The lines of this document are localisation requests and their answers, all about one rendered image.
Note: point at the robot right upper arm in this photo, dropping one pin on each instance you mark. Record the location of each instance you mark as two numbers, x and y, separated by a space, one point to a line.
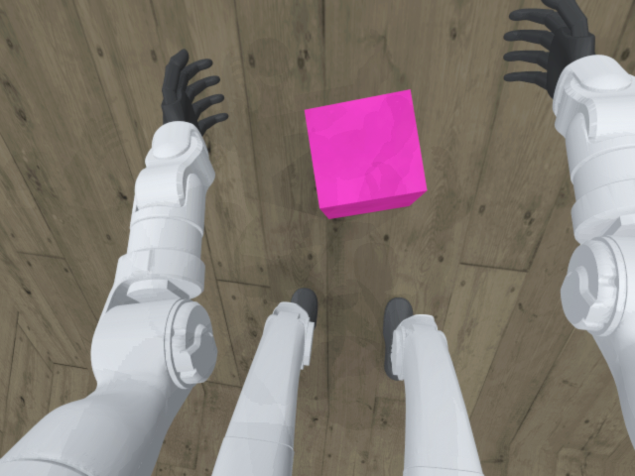
598 295

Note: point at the robot left upper arm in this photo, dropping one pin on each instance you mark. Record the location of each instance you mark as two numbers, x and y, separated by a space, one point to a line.
146 358

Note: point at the right robot forearm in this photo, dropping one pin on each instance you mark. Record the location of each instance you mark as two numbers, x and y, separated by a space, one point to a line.
594 104

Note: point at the left robot hand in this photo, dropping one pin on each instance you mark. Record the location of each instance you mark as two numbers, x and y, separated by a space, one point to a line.
178 96

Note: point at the right robot hand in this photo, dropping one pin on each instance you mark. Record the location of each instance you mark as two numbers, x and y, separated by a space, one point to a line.
567 41

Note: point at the carton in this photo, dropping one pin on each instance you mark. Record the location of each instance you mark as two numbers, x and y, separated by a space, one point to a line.
366 154

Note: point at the robot left foot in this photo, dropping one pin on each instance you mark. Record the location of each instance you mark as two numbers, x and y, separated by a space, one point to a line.
307 299

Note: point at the right robot shin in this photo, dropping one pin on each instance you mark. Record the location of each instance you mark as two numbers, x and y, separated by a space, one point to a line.
420 319

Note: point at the left robot forearm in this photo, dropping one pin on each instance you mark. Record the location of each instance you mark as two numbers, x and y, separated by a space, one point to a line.
163 255

